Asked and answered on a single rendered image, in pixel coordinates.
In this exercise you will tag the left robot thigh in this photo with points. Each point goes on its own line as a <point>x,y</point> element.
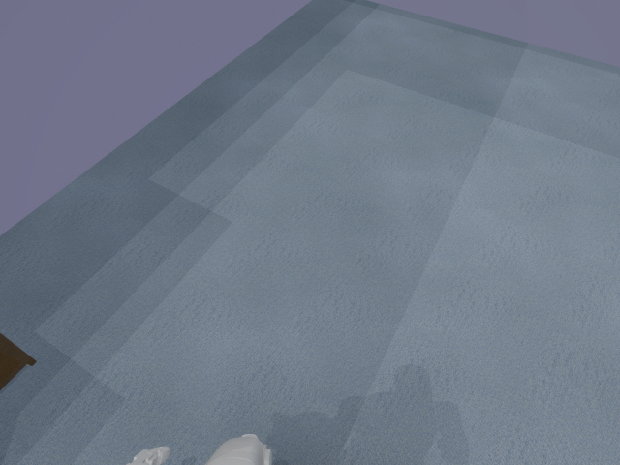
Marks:
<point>241,451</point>

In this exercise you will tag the wardrobe door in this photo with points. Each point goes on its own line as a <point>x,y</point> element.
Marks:
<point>7,365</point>

